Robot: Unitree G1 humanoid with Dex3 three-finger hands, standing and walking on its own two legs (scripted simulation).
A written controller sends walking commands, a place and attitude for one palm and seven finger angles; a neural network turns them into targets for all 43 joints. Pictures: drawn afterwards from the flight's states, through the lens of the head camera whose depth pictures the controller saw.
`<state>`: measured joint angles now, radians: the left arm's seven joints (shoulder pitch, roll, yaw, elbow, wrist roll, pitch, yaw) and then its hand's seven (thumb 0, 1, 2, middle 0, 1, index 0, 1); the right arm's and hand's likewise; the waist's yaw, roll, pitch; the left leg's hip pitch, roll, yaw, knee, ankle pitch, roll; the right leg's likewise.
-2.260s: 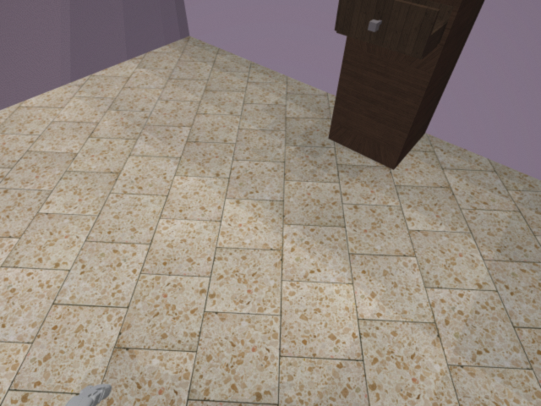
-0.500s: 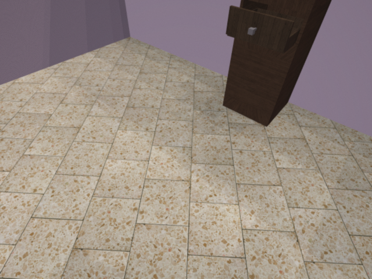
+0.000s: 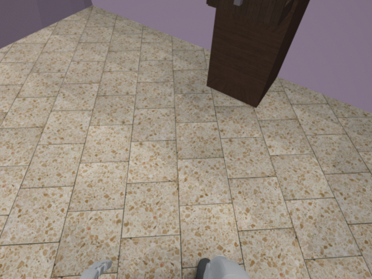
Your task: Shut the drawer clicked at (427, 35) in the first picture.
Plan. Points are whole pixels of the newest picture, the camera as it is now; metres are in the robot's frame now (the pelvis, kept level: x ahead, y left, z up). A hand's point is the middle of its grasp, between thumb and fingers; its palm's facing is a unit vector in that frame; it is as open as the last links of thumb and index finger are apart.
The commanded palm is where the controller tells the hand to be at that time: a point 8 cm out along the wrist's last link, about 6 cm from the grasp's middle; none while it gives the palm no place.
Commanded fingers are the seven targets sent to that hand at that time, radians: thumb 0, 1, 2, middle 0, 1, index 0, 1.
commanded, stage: walk to a spot facing it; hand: left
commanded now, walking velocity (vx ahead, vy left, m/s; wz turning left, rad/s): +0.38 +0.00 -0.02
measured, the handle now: out of the picture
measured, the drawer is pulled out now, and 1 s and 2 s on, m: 0.18 0.18 0.18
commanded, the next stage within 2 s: turn to face it in 0.96 s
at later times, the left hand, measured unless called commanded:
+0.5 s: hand (106, 277) +0.15 +0.19 -0.17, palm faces +0.16 -0.98 -0.14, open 7.3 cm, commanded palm none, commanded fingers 0.00 0.90 0.90 -0.20 -0.30 -0.20 -0.30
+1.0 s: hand (133, 137) +0.55 +0.19 -0.15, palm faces -0.12 -0.97 -0.22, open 7.4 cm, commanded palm none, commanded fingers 0.00 0.90 0.90 -0.20 -0.30 -0.20 -0.30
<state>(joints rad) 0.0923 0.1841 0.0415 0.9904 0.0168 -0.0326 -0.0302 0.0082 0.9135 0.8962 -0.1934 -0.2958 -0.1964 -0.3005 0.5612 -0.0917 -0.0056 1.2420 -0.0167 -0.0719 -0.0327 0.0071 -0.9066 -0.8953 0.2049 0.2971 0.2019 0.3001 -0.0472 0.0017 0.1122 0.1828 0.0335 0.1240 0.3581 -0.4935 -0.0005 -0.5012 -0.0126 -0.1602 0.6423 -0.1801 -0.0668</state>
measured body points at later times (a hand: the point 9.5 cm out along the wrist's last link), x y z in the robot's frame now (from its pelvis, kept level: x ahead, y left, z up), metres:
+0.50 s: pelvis +0.22 +0.03 +0.01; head +0.24 +0.06 +0.46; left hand +0.14 +0.25 -0.15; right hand +0.34 -0.20 -0.12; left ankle +0.30 +0.14 -0.72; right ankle +0.13 -0.08 -0.72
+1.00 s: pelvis +0.44 +0.01 +0.00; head +0.46 -0.01 +0.45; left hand +0.56 +0.24 -0.13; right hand +0.31 -0.18 -0.16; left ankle +0.30 +0.14 -0.71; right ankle +0.53 -0.10 -0.72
